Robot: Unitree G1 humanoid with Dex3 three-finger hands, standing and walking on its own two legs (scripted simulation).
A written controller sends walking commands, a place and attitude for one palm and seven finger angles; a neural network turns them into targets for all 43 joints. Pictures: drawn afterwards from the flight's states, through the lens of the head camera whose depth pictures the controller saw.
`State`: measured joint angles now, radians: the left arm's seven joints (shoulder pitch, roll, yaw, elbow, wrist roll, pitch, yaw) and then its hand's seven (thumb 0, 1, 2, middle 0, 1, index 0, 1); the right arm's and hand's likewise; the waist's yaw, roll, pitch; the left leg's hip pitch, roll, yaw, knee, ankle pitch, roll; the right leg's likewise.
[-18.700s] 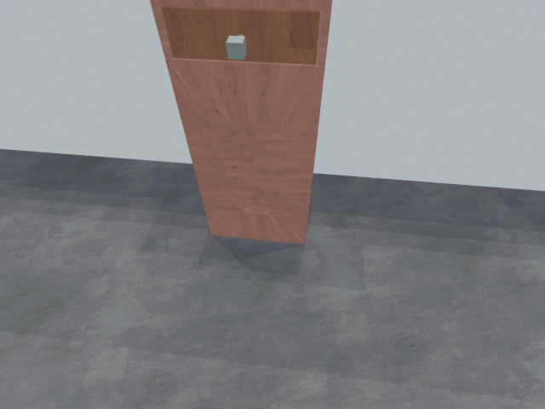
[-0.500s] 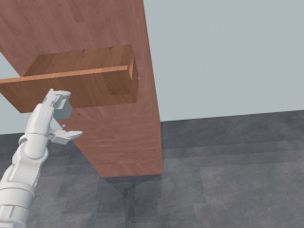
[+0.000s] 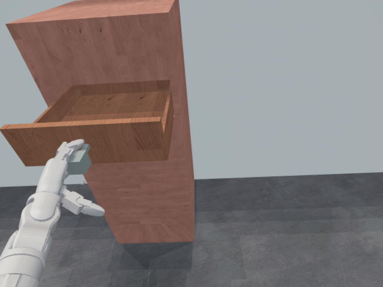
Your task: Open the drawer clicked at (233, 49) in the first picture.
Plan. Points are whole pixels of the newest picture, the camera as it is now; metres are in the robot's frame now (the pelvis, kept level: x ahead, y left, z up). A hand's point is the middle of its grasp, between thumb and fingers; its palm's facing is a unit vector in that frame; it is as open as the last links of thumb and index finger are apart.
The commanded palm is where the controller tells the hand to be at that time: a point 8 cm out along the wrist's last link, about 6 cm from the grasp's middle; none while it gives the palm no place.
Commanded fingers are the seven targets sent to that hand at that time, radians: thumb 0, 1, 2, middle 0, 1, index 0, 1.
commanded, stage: relax the arm and regain balance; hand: left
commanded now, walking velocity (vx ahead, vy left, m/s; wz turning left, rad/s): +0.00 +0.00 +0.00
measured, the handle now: (81, 156) +0.39 +0.26 +0.13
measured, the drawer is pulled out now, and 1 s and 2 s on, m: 0.23 0.28 0.30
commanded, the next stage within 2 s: stand and wait in 1.26 s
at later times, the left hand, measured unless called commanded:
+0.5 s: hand (77, 198) +0.28 +0.24 +0.11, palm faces +0.17 -0.83 -0.54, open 16.2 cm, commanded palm none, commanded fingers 0.00 -0.50 0.30 -0.15 -0.30 -0.15 -0.30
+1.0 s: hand (75, 203) +0.27 +0.23 +0.11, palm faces +0.16 -0.83 -0.54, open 16.4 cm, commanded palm none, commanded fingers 0.00 -0.50 0.30 -0.15 -0.30 -0.15 -0.30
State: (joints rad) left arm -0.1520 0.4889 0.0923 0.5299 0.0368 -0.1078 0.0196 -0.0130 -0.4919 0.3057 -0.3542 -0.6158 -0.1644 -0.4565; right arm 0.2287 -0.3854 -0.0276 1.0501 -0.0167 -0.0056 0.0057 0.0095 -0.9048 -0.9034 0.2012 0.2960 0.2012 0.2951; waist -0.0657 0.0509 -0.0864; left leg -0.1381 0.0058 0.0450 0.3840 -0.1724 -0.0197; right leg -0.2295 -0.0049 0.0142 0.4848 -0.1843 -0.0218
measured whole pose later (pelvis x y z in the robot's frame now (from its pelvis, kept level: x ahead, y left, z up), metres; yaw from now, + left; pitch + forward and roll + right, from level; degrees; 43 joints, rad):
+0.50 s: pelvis -0.05 +0.00 -0.01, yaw -1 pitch -6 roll +2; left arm -0.16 0.50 0.12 0.52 0.03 -0.10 0.03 -0.01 -0.49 0.30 -0.34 -0.51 -0.11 -0.44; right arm 0.26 -0.35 -0.03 1.08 -0.01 0.01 0.02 0.01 -0.91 -0.90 0.20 0.30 0.20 0.30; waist -0.08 0.05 -0.04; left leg -0.22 -0.01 0.00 0.46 -0.19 -0.02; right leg -0.30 0.00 0.01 0.53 -0.20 -0.03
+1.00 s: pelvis -0.08 +0.00 -0.01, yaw -3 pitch -6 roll +2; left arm -0.20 0.52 0.15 0.53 0.04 -0.06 0.03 -0.01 -0.49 0.30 -0.32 -0.46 -0.07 -0.42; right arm 0.27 -0.35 -0.06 1.03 -0.03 0.02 0.00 0.01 -0.91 -0.90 0.20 0.30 0.20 0.30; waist -0.07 0.04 -0.01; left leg -0.30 -0.04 -0.07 0.59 -0.34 0.02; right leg -0.37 -0.01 -0.04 0.60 -0.28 -0.01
